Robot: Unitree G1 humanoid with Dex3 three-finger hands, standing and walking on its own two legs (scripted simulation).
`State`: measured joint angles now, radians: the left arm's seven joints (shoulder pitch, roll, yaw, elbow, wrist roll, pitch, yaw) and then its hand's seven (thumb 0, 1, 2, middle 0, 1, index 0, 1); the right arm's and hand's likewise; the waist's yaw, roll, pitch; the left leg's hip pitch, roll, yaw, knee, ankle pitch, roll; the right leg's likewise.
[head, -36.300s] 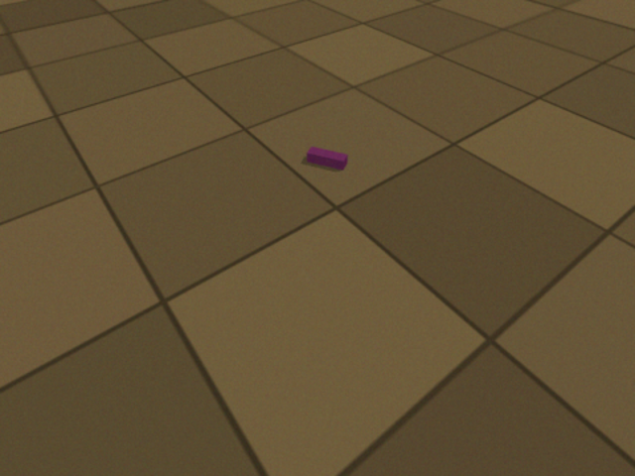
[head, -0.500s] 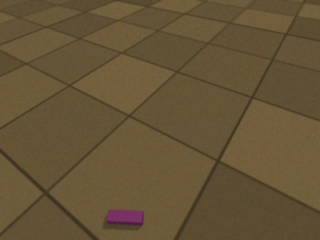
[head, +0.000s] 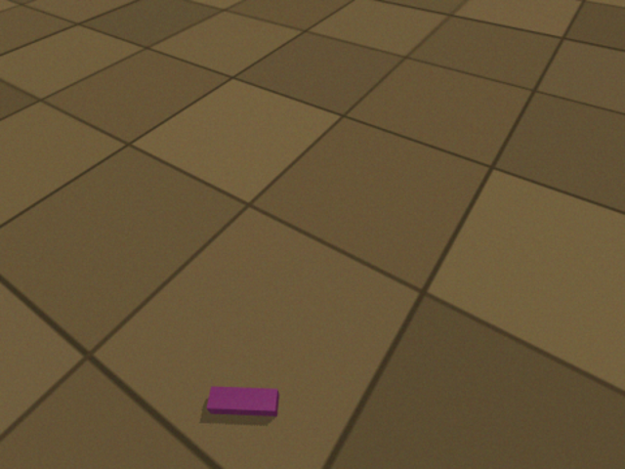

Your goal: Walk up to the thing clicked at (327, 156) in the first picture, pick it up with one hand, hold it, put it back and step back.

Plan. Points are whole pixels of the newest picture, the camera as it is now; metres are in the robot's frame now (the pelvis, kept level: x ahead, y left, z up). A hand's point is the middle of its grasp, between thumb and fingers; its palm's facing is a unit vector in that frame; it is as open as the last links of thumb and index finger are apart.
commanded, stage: step back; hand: left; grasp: from above
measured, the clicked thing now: (244, 401) +0.44 +0.24 -0.75
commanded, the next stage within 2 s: none
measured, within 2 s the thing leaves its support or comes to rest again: neither
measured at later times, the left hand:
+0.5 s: hand out of the picture +0.05 +0.32 -0.18, palm faces -0.09 -0.93 -0.37, open 7.4 cm
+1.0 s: hand out of the picture -0.07 +0.32 -0.16, palm faces -0.02 -0.92 -0.39, open 7.4 cm
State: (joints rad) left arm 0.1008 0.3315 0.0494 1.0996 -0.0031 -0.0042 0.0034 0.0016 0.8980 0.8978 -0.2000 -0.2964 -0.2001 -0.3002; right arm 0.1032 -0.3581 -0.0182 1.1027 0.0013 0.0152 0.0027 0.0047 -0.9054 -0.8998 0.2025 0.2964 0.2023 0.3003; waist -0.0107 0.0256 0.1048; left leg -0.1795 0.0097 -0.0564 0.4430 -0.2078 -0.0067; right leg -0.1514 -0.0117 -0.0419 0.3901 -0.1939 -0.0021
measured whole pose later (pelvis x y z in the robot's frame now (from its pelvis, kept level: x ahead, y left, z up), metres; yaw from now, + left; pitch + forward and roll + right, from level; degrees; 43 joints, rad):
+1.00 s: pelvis -0.22 +0.06 -0.03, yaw -1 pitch -3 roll +1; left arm 0.11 0.38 0.07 0.76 0.02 0.05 0.01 0.00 0.90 0.90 -0.20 -0.30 -0.20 -0.30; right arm 0.19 -0.40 -0.05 0.89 -0.02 0.03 -0.02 0.01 -0.91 -0.90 0.20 0.30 0.20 0.30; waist 0.00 -0.04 0.19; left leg -0.25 -0.06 -0.03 0.64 -0.34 0.01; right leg -0.38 -0.06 -0.01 0.71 -0.28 0.01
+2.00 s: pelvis -0.56 +0.02 -0.02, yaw -3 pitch -2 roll +0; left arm 0.15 0.39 0.07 0.84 0.01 0.04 0.01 0.00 0.90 0.90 -0.20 -0.30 -0.20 -0.30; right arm 0.11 -0.38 -0.04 0.84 -0.04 0.03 -0.01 0.01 -0.90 -0.90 0.21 0.30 0.21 0.30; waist 0.01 0.00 0.15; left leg -0.39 0.04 0.00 0.65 -0.22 0.01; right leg -0.30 0.03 0.05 0.86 -0.51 0.00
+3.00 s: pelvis -0.60 +0.03 -0.02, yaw +1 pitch -2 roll +0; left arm 0.16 0.38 0.04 1.03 0.00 0.00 0.00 0.00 0.90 0.90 -0.20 -0.30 -0.20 -0.30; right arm 0.10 -0.35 -0.04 1.03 -0.03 -0.01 0.00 0.01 -0.91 -0.90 0.20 0.30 0.20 0.30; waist 0.02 -0.02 0.10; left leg -0.32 0.03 0.02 0.61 -0.25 0.00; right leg -0.20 -0.03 -0.01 0.61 -0.36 0.01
